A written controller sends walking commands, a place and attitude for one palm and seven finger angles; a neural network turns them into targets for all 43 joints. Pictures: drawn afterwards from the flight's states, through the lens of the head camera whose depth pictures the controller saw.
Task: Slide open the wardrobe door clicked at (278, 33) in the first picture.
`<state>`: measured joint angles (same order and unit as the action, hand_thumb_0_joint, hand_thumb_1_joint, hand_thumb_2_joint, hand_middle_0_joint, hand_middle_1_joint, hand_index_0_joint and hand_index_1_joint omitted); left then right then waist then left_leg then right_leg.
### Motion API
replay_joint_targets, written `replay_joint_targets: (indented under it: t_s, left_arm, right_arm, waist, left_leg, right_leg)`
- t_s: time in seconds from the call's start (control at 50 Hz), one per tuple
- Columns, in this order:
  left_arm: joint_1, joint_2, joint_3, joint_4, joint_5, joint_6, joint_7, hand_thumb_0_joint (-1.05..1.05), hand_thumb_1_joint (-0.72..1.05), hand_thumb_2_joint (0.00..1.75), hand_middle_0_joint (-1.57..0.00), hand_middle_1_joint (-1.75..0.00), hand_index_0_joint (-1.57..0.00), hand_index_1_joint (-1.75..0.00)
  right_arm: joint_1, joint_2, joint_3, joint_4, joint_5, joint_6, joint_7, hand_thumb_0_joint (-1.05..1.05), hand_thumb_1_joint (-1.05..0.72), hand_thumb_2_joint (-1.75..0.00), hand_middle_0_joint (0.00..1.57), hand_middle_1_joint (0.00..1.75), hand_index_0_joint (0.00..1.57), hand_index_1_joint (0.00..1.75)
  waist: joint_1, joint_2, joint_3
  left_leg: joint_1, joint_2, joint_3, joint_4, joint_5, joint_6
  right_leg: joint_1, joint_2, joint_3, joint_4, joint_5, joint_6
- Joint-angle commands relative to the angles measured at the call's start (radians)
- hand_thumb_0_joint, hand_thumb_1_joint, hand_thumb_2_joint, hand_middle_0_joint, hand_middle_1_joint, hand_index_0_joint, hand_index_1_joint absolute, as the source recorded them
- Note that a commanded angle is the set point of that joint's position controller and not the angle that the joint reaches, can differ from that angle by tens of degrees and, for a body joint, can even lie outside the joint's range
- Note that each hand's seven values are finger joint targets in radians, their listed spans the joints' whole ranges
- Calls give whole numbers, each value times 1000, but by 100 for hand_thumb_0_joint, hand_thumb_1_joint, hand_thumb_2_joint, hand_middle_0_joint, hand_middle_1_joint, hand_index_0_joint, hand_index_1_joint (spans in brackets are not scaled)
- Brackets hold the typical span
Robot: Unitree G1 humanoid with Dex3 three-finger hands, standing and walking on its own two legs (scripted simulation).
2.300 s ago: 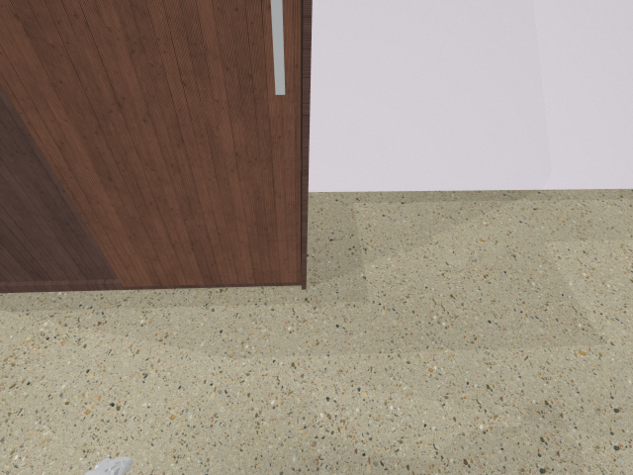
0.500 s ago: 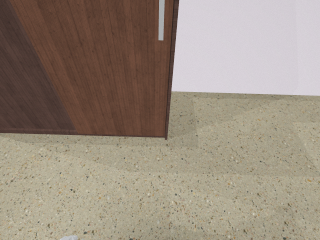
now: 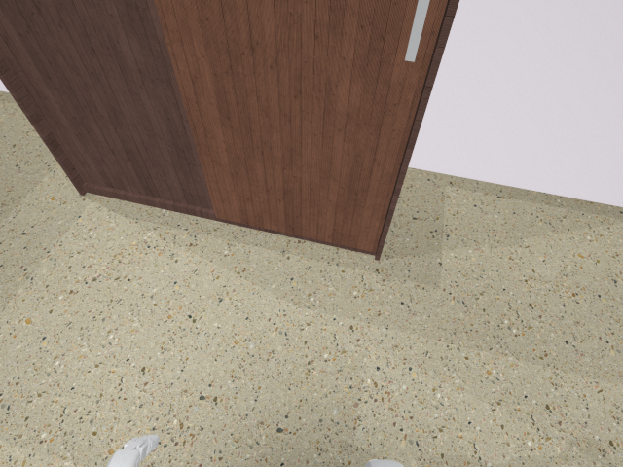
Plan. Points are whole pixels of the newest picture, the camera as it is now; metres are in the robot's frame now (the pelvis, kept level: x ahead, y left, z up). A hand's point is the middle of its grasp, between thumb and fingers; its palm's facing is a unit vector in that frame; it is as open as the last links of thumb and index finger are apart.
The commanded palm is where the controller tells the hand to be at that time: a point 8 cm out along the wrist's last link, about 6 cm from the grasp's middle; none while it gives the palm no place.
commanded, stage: walk to a spot facing it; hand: right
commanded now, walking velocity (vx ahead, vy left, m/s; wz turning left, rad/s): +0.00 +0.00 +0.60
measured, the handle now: (422, 3) +0.88 -0.20 +0.16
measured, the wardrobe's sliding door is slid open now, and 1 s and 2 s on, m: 0.00 0.00 0.00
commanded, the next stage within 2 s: turn to face it in 1.42 s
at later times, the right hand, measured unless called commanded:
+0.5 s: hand out of the picture +0.14 -0.21 -0.16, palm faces -0.32 +0.92 -0.21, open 7.3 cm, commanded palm none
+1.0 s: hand (427, 458) +0.16 -0.17 -0.18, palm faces -0.49 +0.85 -0.19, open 7.3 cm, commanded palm none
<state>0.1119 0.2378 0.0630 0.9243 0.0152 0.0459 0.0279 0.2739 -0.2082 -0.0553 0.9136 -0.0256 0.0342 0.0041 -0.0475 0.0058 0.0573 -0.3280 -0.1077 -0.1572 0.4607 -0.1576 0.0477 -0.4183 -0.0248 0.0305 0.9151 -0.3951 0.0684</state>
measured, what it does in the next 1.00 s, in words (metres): steps on the spot, turning left: right foot, then left foot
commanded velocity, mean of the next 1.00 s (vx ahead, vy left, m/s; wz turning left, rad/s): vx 0.15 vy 0.00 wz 0.58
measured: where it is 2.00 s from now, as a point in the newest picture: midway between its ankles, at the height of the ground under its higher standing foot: (266, 463)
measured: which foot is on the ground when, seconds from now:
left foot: down 0.00-0.12, up 0.14-0.58, down 0.60-1.00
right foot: up 0.00-0.10, down 0.12-0.60, up 0.62-1.00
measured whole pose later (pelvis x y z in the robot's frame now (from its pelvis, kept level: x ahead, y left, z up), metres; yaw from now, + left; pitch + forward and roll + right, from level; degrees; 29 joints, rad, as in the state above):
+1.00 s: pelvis +0.06 +0.00 -0.01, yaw +35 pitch +0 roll +2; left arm 0.19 0.22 0.06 0.90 0.02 -0.01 -0.02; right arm 0.37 -0.21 -0.06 0.99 -0.03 -0.01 0.02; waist -0.04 0.01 0.01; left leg -0.10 -0.04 -0.11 0.46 -0.36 -0.01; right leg -0.42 -0.08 -0.07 0.64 -0.28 0.07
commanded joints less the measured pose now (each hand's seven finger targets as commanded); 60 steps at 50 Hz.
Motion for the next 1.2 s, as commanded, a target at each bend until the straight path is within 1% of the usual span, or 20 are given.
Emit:
replay_joint_targets:
  t_s: [0.0, 0.08, 0.1, 0.12, 0.18, 0.22, 0.4, 0.54, 0.56, 0.58, 0.6, 0.64, 0.7, 0.9, 0.96, 0.98, 1.0, 1.02, 1.08, 1.18]
  left_arm:
    - [-8, 80, 13, -97, -15, -39, 9, 0, 90, 90, -20, -30, -20, -30]
    - [171, 119, 19, -65, -21, -62, 23, 0, 90, 90, -20, -30, -20, -30]
    - [151, 212, 34, -81, -4, -66, 23, 0, 90, 90, -20, -30, -20, -30]
    - [108, 244, 36, -110, -3, -56, 19, 0, 90, 90, -20, -30, -20, -30]
    - [-16, 136, 2, -133, 5, -67, 21, 0, 90, 90, -20, -30, -20, -30]
    - [40, 131, 3, -118, 7, -72, 21, 0, 90, 90, -20, -30, -20, -30]
    - [206, 167, 30, -44, 10, -65, 12, 0, 90, 90, -20, -30, -20, -30]
    - [187, 185, 40, -25, 9, -56, -5, 0, 90, 90, -20, -30, -20, -30]
    - [208, 135, 25, -37, -2, -51, -16, 0, 90, 90, -20, -30, -20, -30]
    - [142, 64, 1, -95, 6, -46, -23, 0, 90, 90, -20, -30, -20, -30]
    - [61, 116, 7, -124, 10, -37, -16, 0, 90, 90, -20, -30, -20, -30]
    - [10, 132, 17, -114, 14, -43, -27, 0, 90, 90, -20, -30, -20, -30]
    - [107, 98, 20, -58, 21, -47, -40, 0, 90, 90, -20, -30, -20, -30]
    - [0, 65, 14, -124, 5, -88, -49, 0, 90, 90, -20, -30, -20, -30]
    - [143, 87, 21, -76, 1, -103, -32, 0, 90, 90, -20, -30, -20, -30]
    - [276, 141, 34, -33, 3, -110, -16, 0, 90, 90, -20, -30, -20, -30]
    - [401, 266, 58, -5, 22, -114, -7, 0, 90, 90, -20, -30, -20, -30]
    - [403, 265, 45, -8, 18, -103, -10, 0, 90, 90, -20, -30, -20, -30]
    - [205, 118, 6, -31, 7, -116, -1, 0, 90, 90, -20, -30, -20, -30]
    - [217, 57, -5, 6, 0, -125, 11, 0, 90, 90, -20, -30, -20, -30]
  right_arm:
    - [19, -228, -65, -75, -5, -6, -18, 0, -90, -90, 20, 30, 20, 30]
    - [-78, -197, -58, -106, 6, 3, -13, 0, -90, -90, 20, 30, 20, 30]
    - [-59, -132, -48, -127, 14, 6, 0, 0, -90, -90, 20, 30, 20, 30]
    - [-77, -152, -57, -136, 0, 5, 4, 0, -90, -90, 20, 30, 20, 30]
    - [-28, -169, -69, -81, -11, 15, 25, 0, -90, -90, 20, 30, 20, 30]
    - [-43, -137, -55, -84, -6, 21, 32, 0, -90, -90, 20, 30, 20, 30]
    - [-206, -99, -34, -124, 3, 25, 39, 0, -90, -90, 20, 30, 20, 30]
    - [-89, -121, -40, -85, 2, -2, 31, 0, -90, -90, 20, 30, 20, 30]
    - [-2, -214, -55, -61, -6, -16, 21, 0, -90, -90, 20, 30, 20, 30]
    - [68, -317, -73, -41, 2, -23, 5, 0, -90, -90, 20, 30, 20, 30]
    - [97, -315, -82, -44, 16, -17, -10, 0, -90, -90, 20, 30, 20, 30]
    - [-1, -250, -67, -64, 12, -26, -13, 0, -90, -90, 20, 30, 20, 30]
    - [-53, -206, -48, -66, 6, -54, -6, 0, -90, -90, 20, 30, 20, 30]
    - [56, -209, -50, -8, -2, -78, -4, 0, -90, -90, 20, 30, 20, 30]
    - [4, -202, -57, -12, 3, -69, -4, 0, -90, -90, 20, 30, 20, 30]
    - [-2, -159, -51, -16, 4, -68, 1, 0, -90, -90, 20, 30, 20, 30]
    - [31, -81, -40, -35, 20, -61, 14, 0, -90, -90, 20, 30, 20, 30]
    - [35, -93, -43, -46, 11, -61, 14, 0, -90, -90, 20, 30, 20, 30]
    - [-23, -99, -51, -19, -6, -52, 43, 0, -90, -90, 20, 30, 20, 30]
    - [45, -35, -48, 14, -4, -9, 38, 0, -90, -90, 20, 30, 20, 30]
  waist:
    - [1, 145, -149]
    - [93, 80, -183]
    - [81, -214, -149]
    - [72, -277, -70]
    - [-3, -122, -26]
    - [21, -161, -33]
    - [99, -192, -48]
    - [32, -141, -145]
    - [-8, 80, -197]
    - [-49, 340, -176]
    - [-78, 252, -149]
    - [-33, 198, -15]
    - [41, 109, -28]
    - [7, 152, 7]
    - [85, 107, -11]
    - [143, -23, -72]
    - [176, -350, -163]
    - [156, -362, -151]
    - [77, -137, 45]
    - [34, -141, -24]
  left_leg:
    - [167, 254, -365, -108, 224, 127]
    - [-104, 129, -273, 21, 40, 5]
    - [-322, -9, -100, 223, -224, -48]
    - [-336, 15, 52, 473, -386, -96]
    - [-264, 81, 76, 760, -238, -118]
    - [-288, 90, 110, 759, -216, -128]
    - [-186, 142, 202, 433, -260, -122]
    - [190, 114, 257, 1, -107, -49]
    - [438, 286, 57, -115, -123, 14]
    - [495, 510, -322, -174, 12, 118]
    - [427, 509, -320, -208, -142, 168]
    - [279, 427, -288, -264, -380, 156]
    - [184, 326, -110, -232, -192, 116]
    - [164, 311, -178, -194, -83, 127]
    - [2, 248, -139, -66, -67, 78]
    - [-101, 166, -84, 134, -50, 41]
    - [-295, 25, 78, 465, -359, -20]
    - [-331, 55, 111, 676, -436, -29]
    - [-333, 179, 130, 799, -208, -42]
    - [-281, 186, 180, 767, -85, -93]
  right_leg:
    - [28, 27, -1, -192, -45, -22]
    - [413, -36, 48, -566, 126, -68]
    - [501, -280, 301, -685, 72, -140]
    - [320, -454, 402, -711, 112, -217]
    - [174, -288, 134, -638, 354, -198]
    - [266, -232, 43, -595, 486, -192]
    - [376, -298, -46, -548, 648, -214]
    - [245, -305, -174, -318, 437, -113]
    - [22, -243, -264, -93, 175, -44]
    - [-275, -96, -230, 163, -263, 8]
    - [-324, -115, -76, 220, -229, -10]
    - [-349, -137, -44, 252, -70, -9]
    - [-204, -123, -88, 158, 62, 15]
    - [-80, -60, -99, -203, 87, 2]
    - [249, -26, -123, -403, 164, -8]
    - [465, -79, -69, -476, 120, -22]
    - [616, -395, 299, -589, -60, -107]
    - [503, -517, 460, -721, -266, -163]
    - [234, -400, 216, -768, -183, -132]
    - [279, -309, -154, -647, 540, -118]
